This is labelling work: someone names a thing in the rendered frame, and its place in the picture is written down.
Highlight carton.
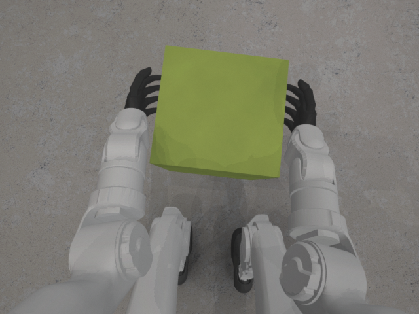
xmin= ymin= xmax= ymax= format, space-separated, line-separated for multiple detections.
xmin=149 ymin=45 xmax=289 ymax=180

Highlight left robot upper arm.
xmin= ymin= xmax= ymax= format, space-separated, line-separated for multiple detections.
xmin=7 ymin=219 xmax=153 ymax=314

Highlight left robot hand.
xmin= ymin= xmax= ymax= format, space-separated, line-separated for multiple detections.
xmin=125 ymin=67 xmax=161 ymax=117

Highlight robot left forearm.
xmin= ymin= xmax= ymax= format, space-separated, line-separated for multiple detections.
xmin=69 ymin=108 xmax=150 ymax=272

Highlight robot left foot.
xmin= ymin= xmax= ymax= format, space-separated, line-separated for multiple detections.
xmin=178 ymin=226 xmax=192 ymax=285

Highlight robot right forearm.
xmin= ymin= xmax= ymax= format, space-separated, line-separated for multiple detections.
xmin=284 ymin=124 xmax=360 ymax=262

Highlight right robot hand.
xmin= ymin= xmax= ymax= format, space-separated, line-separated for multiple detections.
xmin=284 ymin=79 xmax=317 ymax=133

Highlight right robot upper arm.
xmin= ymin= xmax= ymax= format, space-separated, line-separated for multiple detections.
xmin=279 ymin=240 xmax=407 ymax=314

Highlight right robot shin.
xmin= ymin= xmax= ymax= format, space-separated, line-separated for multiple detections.
xmin=238 ymin=215 xmax=283 ymax=280

